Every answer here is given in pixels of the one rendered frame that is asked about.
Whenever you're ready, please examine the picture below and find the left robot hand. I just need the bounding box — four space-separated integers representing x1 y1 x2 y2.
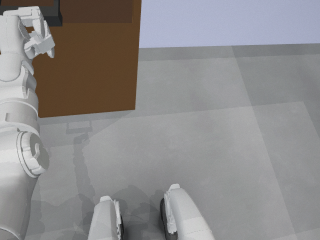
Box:
0 6 55 64

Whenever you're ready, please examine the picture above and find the left robot forearm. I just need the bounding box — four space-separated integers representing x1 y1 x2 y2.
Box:
0 53 40 137

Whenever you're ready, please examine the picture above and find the right robot thigh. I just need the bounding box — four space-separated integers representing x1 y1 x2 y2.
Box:
164 188 216 240

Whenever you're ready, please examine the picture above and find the drawer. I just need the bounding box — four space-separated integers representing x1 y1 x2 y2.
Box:
1 0 132 23

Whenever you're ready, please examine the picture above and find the left robot upper arm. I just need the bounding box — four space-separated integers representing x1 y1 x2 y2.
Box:
0 131 50 240

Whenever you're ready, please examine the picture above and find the cabinet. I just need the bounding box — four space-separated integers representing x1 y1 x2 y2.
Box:
0 0 142 118

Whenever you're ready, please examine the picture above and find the handle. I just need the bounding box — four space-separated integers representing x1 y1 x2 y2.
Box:
0 0 63 27

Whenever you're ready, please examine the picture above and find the robot right shin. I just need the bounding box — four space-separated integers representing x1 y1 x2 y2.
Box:
165 184 186 233

